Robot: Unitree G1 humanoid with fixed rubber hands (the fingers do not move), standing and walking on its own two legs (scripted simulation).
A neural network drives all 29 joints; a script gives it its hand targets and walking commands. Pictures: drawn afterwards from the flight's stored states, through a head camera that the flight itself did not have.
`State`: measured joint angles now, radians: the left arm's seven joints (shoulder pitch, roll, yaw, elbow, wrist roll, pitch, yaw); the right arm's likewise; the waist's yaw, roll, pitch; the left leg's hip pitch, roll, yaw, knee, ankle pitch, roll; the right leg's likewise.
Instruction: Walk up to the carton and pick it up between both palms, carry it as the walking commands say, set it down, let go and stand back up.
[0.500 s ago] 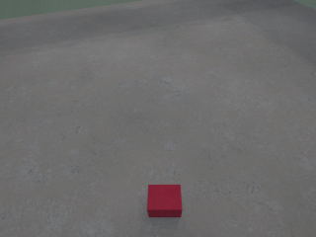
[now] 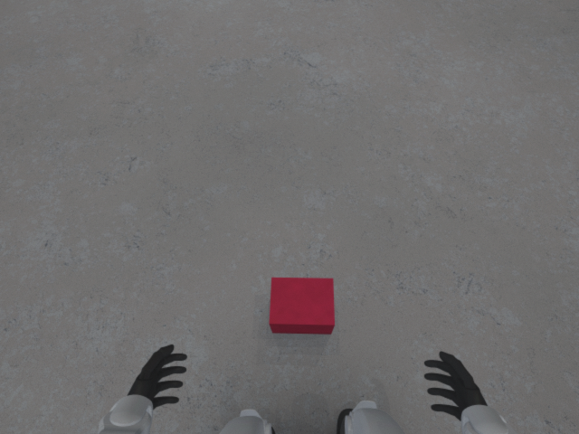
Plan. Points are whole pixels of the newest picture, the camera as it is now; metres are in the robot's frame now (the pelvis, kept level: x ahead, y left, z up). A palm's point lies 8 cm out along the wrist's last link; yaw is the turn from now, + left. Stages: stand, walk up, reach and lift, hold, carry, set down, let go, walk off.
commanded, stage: reach and lift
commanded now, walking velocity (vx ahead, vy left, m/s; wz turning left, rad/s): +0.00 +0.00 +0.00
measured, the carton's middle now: (302, 306) +0.47 +0.01 -0.67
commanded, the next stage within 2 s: none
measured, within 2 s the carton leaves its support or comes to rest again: neither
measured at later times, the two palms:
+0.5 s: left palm (188, 307) +0.33 +0.20 -0.14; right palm (430, 312) +0.32 -0.20 -0.16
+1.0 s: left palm (209, 249) +0.45 +0.19 -0.18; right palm (391, 250) +0.45 -0.17 -0.19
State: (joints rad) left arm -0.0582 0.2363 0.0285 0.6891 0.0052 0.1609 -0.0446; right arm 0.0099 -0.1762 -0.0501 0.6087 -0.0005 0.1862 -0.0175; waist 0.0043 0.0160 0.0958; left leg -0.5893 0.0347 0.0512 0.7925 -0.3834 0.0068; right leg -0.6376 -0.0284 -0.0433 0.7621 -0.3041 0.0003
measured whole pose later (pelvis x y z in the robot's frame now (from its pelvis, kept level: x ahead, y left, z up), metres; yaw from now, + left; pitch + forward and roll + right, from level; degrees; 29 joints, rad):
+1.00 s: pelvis -0.05 +0.00 -0.07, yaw +2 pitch +39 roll +0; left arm -1.15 0.24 0.19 0.92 0.00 0.10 0.03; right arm -1.10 -0.18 -0.33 0.86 0.00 0.10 -0.14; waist 0.00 0.01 0.09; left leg -1.40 0.01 0.02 1.05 -0.33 0.01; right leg -1.43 -0.03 -0.02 1.01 -0.26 0.00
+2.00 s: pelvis -0.09 -0.01 -0.28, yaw +3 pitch +44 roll -2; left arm -1.44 0.34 0.17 1.07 -0.08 0.12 0.08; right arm -1.37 -0.24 -0.34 1.04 0.00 0.08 -0.13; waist -0.02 0.01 0.24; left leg -2.10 -0.01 -0.03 1.88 -0.54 0.00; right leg -2.11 -0.03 -0.02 1.82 -0.47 0.00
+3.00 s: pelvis -0.10 -0.01 -0.37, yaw +2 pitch +35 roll -2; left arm -1.61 0.38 0.05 1.21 -0.15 0.06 0.04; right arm -1.62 -0.36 -0.20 1.27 0.10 0.04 -0.08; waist -0.02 0.01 0.52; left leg -2.24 -0.01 -0.03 2.22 -0.59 -0.01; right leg -2.27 -0.03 -0.01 2.15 -0.50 0.00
